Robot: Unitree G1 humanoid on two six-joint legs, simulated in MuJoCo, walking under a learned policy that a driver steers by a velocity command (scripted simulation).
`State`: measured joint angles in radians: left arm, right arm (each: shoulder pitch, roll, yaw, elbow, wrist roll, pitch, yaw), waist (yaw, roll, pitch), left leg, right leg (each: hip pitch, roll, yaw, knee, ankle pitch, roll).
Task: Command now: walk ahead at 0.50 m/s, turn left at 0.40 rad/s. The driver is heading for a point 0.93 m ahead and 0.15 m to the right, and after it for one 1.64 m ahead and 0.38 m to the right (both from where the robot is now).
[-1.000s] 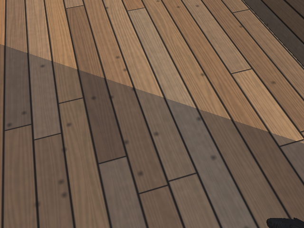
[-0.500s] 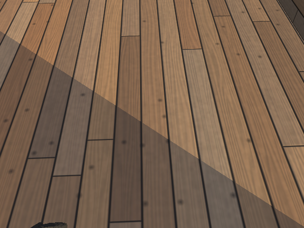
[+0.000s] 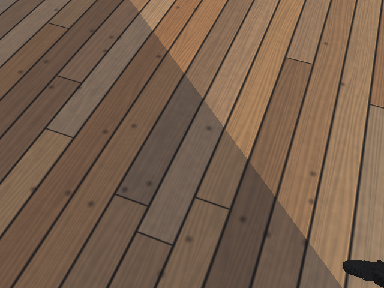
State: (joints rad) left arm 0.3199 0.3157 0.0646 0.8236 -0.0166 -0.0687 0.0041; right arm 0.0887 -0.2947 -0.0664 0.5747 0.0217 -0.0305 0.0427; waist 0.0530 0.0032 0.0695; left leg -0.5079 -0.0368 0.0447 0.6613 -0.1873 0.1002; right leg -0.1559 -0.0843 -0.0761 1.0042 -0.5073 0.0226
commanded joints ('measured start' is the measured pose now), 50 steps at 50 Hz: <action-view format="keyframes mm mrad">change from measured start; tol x16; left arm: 1 -103 133 10 -151 -34 -67 -14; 18 -358 43 -13 -191 3 -36 -47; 25 126 251 60 -77 24 -37 -44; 31 -76 64 2 -107 28 -35 -37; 50 26 133 21 8 -2 20 3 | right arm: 1 283 -170 -54 12 -7 -25 -8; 5 130 -95 -24 9 -24 -44 -15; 25 435 0 18 141 -14 -33 -50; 29 164 -124 -10 104 -6 -62 -45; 46 -118 -46 11 25 -4 -61 -6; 50 179 -143 -39 108 -14 -64 -14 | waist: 1 -155 83 -256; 20 -116 74 -6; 23 16 71 -167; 25 -1 -338 -444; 29 1 -39 -120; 46 26 -73 -2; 50 -138 -61 -195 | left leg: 1 735 336 -609 -357 -57 231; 7 316 223 -284 -465 301 188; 17 434 232 -198 -459 173 121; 23 502 196 -156 -91 610 37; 24 314 129 -108 217 357 -1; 25 -78 -52 -107 552 -330 -72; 27 -259 39 -185 660 -302 -60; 40 -122 143 -73 24 244 -121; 47 -92 101 -65 -145 154 -65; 50 340 57 -22 -180 139 6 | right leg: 1 -666 5 144 337 75 -35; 14 -457 -15 91 -352 651 23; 20 -472 18 103 -489 506 -50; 23 -97 76 42 -513 477 -121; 25 522 -298 734 -601 268 -347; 27 399 -258 655 -702 109 -276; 33 3 -141 327 -831 480 -272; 46 169 -166 182 -803 564 -209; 50 121 -90 107 -432 888 -139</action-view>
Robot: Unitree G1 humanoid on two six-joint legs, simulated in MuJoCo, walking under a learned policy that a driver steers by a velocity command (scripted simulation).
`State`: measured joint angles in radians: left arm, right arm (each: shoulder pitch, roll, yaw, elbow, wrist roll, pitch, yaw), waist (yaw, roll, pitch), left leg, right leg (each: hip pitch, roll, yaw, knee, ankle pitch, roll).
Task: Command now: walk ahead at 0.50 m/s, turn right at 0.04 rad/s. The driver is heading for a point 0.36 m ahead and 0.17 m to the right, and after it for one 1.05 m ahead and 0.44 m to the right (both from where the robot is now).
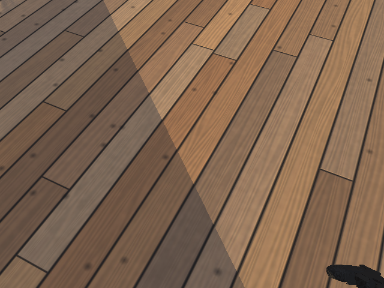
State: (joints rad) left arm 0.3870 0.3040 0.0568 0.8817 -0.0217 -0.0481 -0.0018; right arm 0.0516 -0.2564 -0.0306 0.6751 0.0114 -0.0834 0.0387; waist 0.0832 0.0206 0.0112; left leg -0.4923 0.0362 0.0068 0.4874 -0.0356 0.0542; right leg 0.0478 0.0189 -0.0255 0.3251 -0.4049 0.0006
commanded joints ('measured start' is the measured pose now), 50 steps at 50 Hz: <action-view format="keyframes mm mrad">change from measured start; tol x32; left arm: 1 -20 76 1 -77 33 -4 10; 23 -391 5 2 -243 1 1 -57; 29 64 234 106 -172 -4 26 -24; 50 -50 134 64 -208 -2 11 23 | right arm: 1 390 -260 -94 31 -16 -6 -22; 50 -33 -160 -59 -33 0 -50 -15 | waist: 1 -218 71 -296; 50 -64 -153 -24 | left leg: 1 634 200 -231 22 11 120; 3 813 346 -664 -173 -372 218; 10 339 212 -126 -348 0 140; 22 581 238 153 -318 241 96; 27 618 237 212 58 859 46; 28 503 196 231 280 767 12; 30 -179 -104 52 929 -548 -83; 31 -288 -47 -120 961 -516 -55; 50 98 -29 -85 -10 -19 -67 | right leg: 1 -306 -119 17 585 454 -76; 2 -667 46 72 865 -174 -32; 23 -789 -102 -5 312 386 -48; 28 -224 54 -78 215 278 -175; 30 355 -346 801 52 149 -456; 38 -241 -171 336 -107 533 -313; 50 -194 -154 438 89 310 -183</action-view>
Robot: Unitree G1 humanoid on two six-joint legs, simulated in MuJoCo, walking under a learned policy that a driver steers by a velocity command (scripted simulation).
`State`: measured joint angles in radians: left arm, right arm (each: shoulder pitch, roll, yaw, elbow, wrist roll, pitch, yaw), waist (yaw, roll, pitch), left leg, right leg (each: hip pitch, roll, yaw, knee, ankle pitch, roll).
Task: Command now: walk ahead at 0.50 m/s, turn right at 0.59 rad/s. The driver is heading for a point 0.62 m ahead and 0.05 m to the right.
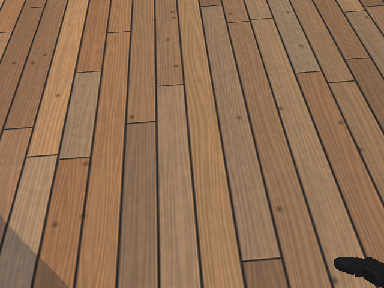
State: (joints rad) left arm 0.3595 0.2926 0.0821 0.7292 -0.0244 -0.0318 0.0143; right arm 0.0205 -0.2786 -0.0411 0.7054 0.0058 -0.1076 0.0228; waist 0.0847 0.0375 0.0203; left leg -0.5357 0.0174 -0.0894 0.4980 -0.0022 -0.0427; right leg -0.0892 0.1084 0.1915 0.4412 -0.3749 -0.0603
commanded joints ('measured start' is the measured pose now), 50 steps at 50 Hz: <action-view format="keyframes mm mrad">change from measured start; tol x32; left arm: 1 -34 121 31 -62 4 -4 6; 50 -98 139 13 49 12 -21 1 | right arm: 1 85 -155 -61 -41 0 -31 -4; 50 141 -120 -29 65 -24 19 18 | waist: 1 -112 -168 -71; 4 -147 267 -338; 23 -171 17 73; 29 -9 -280 -317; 50 -124 -109 -67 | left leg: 1 265 -10 26 -56 -54 57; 4 886 414 -736 -191 -555 306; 10 404 235 -152 -307 -212 210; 23 550 267 172 -334 87 202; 27 551 237 259 36 604 147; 29 -76 30 250 683 -392 37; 31 -252 41 25 868 -527 53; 50 177 5 86 -29 90 88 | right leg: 1 -74 -206 205 53 321 -96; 6 -707 -134 -48 878 -63 46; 24 -532 -163 -209 173 262 2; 27 -131 -60 -279 63 268 -70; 29 502 -420 363 37 172 -274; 37 -55 -345 45 -259 442 -220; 50 34 -284 -147 -13 716 -66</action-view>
